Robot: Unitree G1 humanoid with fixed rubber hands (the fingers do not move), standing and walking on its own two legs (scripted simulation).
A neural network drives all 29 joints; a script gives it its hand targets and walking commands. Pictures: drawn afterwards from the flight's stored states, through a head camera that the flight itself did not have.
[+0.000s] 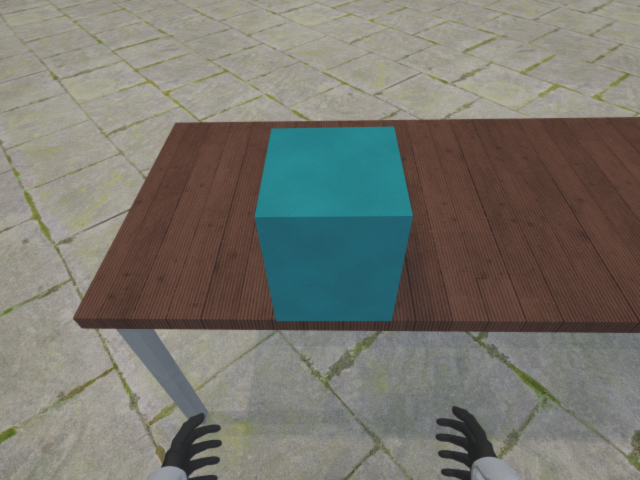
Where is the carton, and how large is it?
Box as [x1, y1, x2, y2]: [255, 127, 412, 320]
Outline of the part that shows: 271,128 255,212 255,221 276,320 391,320 412,217 394,128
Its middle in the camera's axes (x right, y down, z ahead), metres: +0.02 -0.02 +0.66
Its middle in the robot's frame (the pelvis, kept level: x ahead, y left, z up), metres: +0.51 +0.00 +0.01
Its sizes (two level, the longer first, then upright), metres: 0.210 0.200 0.250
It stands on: a table, 0.66 m high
